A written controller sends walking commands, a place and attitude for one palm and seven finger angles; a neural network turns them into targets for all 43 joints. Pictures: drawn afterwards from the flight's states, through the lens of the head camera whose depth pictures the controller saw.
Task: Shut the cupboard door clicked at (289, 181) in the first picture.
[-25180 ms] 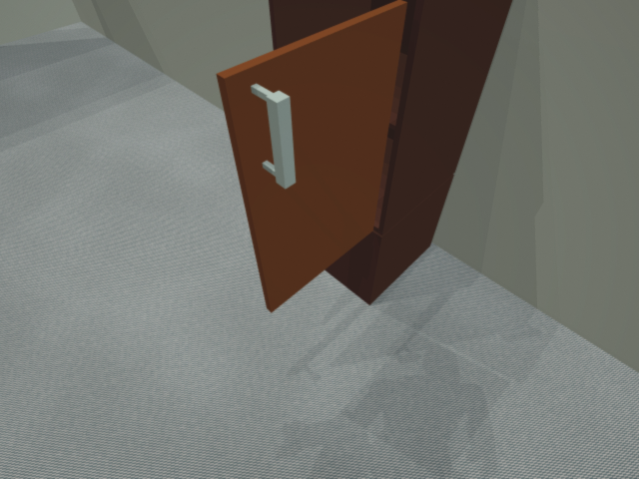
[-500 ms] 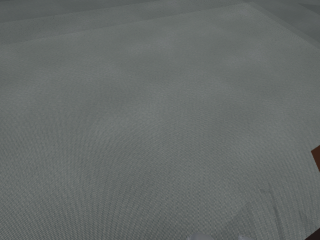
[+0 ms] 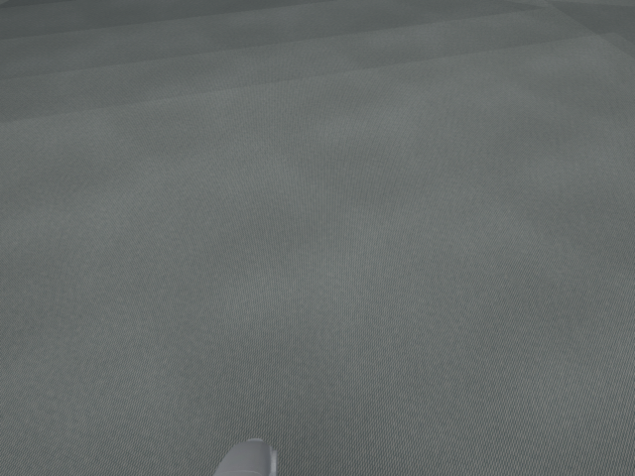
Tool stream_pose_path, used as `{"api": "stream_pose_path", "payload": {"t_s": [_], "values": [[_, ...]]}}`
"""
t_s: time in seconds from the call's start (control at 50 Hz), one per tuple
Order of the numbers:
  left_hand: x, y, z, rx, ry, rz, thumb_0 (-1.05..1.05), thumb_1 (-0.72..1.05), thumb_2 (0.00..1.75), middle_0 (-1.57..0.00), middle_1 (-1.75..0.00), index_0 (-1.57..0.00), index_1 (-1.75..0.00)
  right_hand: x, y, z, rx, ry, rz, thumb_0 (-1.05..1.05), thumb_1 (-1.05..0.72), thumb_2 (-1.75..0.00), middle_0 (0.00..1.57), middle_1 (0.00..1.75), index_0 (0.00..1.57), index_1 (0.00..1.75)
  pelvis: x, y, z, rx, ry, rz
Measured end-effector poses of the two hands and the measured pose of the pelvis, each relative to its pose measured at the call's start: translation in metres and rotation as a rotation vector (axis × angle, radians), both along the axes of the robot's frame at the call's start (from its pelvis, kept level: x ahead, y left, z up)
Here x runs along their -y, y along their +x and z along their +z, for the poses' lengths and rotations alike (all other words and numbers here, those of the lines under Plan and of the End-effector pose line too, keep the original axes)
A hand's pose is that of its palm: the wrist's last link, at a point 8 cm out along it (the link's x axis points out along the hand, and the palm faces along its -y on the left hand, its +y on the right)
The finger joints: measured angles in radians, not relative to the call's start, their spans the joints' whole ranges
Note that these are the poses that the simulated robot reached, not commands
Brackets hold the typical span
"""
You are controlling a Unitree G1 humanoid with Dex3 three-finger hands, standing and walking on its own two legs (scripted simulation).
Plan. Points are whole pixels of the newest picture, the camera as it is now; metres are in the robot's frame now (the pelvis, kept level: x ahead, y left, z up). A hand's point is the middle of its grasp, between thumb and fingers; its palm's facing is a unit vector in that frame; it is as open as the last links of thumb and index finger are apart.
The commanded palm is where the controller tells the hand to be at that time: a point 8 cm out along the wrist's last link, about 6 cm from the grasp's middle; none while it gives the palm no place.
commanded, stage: walk to a spot facing it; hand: left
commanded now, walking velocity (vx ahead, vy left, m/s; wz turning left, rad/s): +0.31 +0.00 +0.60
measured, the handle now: out of the picture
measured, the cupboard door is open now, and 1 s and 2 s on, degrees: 59 59 59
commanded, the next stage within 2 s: turn to face it in 0.18 s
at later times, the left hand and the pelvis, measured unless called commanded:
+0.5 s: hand (154, 423) +0.22 +0.26 -0.17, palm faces +0.21 -0.96 -0.20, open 7.4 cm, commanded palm none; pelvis +0.18 +0.06 +0.00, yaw +8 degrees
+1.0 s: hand (186, 329) +0.37 +0.25 -0.18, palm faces -0.08 -0.97 -0.21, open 7.4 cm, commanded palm none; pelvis +0.29 +0.07 -0.01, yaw -9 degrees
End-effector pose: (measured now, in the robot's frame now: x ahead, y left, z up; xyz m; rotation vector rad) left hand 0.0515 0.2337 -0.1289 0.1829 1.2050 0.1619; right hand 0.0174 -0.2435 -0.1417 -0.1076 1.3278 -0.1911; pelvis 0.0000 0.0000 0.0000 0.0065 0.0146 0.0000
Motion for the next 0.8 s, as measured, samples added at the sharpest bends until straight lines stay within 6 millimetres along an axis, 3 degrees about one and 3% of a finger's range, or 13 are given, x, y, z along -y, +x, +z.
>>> {"api": "stream_pose_path", "payload": {"t_s": [0.08,0.18,0.22,0.26,0.38,0.5,0.6,0.7,0.8], "values": [[-0.008,-0.021,-0.007,-0.094,-0.015,0.092,0.00,0.94,0.89,-0.20,-0.30,-0.20,-0.30,-0.009,0.091,0.007,0.082,-0.003,0.121,0.01,-0.91,-0.90,0.19,0.30,0.20,0.30,-0.005,0.032,-0.001,0.004,-0.010,0.057],[-0.021,-0.040,-0.024,-0.223,-0.048,0.194,0.00,0.92,0.89,-0.20,-0.30,-0.20,-0.30,-0.041,0.208,0.012,0.215,-0.019,0.269,0.01,-0.91,-0.90,0.19,0.30,0.20,0.30,-0.025,0.076,-0.013,0.022,-0.014,0.107],[-0.032,-0.039,-0.036,-0.268,-0.063,0.219,0.00,0.91,0.89,-0.20,-0.30,-0.20,-0.30,-0.053,0.248,0.009,0.295,-0.040,0.308,0.01,-0.91,-0.90,0.19,0.30,0.20,0.30,-0.039,0.096,-0.027,0.025,-0.032,0.110],[-0.046,-0.027,-0.046,-0.286,-0.065,0.231,0.01,0.91,0.89,-0.20,-0.30,-0.20,-0.30,-0.062,0.273,0.007,0.340,-0.065,0.327,0.01,-0.91,-0.90,0.19,0.30,0.20,0.30,-0.048,0.108,-0.035,0.033,-0.034,0.134],[-0.079,0.067,-0.032,-0.096,-0.023,0.243,0.01,0.91,0.89,-0.20,-0.30,-0.20,-0.30,-0.077,0.288,0.013,0.246,-0.088,0.363,0.01,-0.91,-0.90,0.20,0.30,0.20,0.30,-0.059,0.142,-0.019,0.028,-0.019,0.175],[-0.077,0.147,-0.012,-0.011,-0.025,0.194,0.01,0.91,0.89,-0.19,-0.30,-0.20,-0.30,-0.087,0.281,0.014,0.167,-0.045,0.269,0.01,-0.93,-0.90,0.20,0.30,0.21,0.30,-0.062,0.183,-0.003,0.023,-0.015,0.147],[-0.059,0.196,-0.011,-0.037,-0.045,0.121,0.00,0.91,0.90,-0.20,-0.30,-0.20,-0.30,-0.073,0.278,0.003,0.102,-0.034,0.170,0.00,-0.94,-0.90,0.20,0.30,0.21,0.30,-0.056,0.216,-0.004,0.019,-0.010,0.078],[-0.041,0.239,-0.022,-0.058,-0.034,0.038,0.00,0.91,0.89,-0.20,-0.30,-0.20,-0.30,-0.050,0.276,-0.019,0.040,-0.024,0.060,0.01,-0.92,-0.90,0.20,0.30,0.21,0.30,-0.043,0.246,-0.019,0.002,-0.009,-0.004],[-0.034,0.265,-0.018,-0.080,-0.022,0.005,0.00,0.90,0.89,-0.20,-0.30,-0.20,-0.30,-0.038,0.287,-0.013,0.007,-0.051,0.010,0.01,-0.92,-0.90,0.20,0.30,0.20,0.30,-0.042,0.262,-0.012,-0.015,-0.017,-0.048]]}}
